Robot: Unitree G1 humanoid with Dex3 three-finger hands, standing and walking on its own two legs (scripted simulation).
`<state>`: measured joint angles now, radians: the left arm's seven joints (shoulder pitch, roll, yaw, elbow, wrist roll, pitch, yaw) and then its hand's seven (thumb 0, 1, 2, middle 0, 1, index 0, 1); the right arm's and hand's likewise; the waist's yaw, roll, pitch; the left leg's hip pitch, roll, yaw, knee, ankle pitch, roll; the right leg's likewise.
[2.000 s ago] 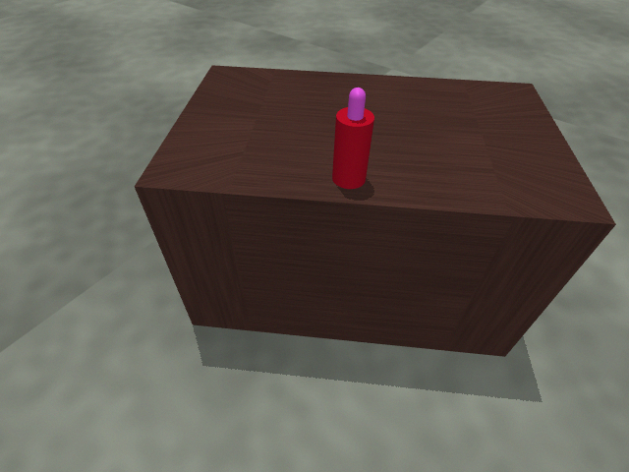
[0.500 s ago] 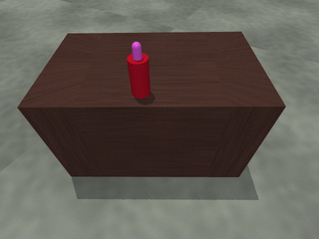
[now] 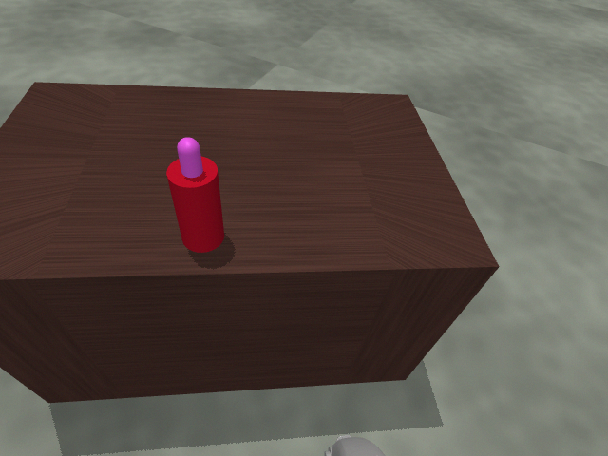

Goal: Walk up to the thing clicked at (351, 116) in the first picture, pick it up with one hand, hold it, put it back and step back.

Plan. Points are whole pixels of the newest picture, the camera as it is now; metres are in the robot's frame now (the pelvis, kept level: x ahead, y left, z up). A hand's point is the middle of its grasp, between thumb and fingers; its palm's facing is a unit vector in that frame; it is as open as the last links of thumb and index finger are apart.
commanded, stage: walk up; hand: left
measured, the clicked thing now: (196, 194) +0.55 +0.17 +0.00
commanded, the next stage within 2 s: none
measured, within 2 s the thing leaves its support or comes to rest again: neither
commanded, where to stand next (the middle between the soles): +0.16 -0.04 m, yaw +2 degrees
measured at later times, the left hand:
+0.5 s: hand (172, 428) +0.21 +0.18 -0.14, palm faces -0.01 -0.92 -0.39, open 7.4 cm
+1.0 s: hand out of the picture +0.13 +0.23 -0.16, palm faces +0.03 -0.91 -0.41, open 7.4 cm
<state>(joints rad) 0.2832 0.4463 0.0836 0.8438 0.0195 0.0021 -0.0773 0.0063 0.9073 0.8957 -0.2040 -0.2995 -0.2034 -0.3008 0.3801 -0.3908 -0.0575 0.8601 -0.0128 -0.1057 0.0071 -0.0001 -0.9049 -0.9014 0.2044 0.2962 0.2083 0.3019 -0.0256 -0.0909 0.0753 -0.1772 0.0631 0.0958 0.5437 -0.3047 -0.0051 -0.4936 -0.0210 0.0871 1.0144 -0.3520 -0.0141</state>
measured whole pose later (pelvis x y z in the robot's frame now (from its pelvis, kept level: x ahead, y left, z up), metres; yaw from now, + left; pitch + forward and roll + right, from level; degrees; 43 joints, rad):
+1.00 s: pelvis +0.09 -0.04 -0.01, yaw +3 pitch -2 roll -3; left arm 0.21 0.39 0.03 0.99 0.02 -0.04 0.02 0.00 0.91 0.90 -0.20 -0.30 -0.20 -0.30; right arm 0.15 -0.39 -0.03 0.90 -0.01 0.02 0.02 0.00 -0.91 -0.90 0.20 0.30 0.21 0.30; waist 0.01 0.06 0.10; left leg -0.37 0.03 -0.01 0.71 -0.30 0.03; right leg -0.21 0.02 -0.03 0.59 -0.34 0.02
